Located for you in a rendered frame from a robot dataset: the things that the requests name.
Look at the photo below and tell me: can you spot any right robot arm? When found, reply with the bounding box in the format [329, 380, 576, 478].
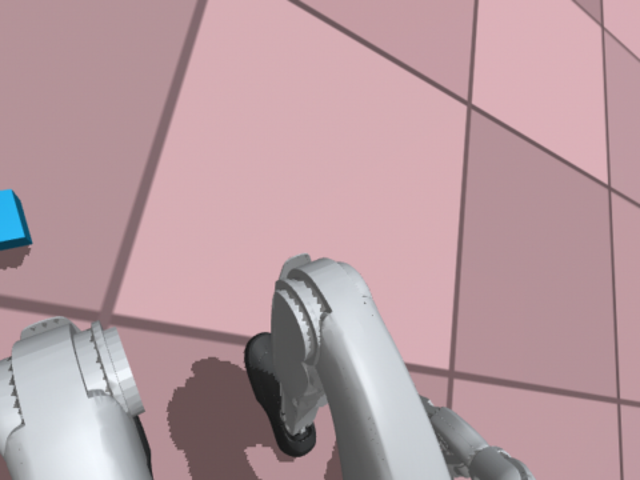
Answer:
[468, 446, 536, 480]

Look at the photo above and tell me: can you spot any right robot foot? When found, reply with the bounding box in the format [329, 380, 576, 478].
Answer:
[244, 332, 316, 457]

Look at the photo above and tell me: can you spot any left robot foot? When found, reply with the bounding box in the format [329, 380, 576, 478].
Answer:
[134, 415, 153, 479]

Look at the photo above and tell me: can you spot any carton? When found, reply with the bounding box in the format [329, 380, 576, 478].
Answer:
[0, 189, 33, 251]

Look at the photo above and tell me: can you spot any right robot hand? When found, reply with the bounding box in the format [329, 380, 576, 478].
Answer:
[419, 395, 490, 480]

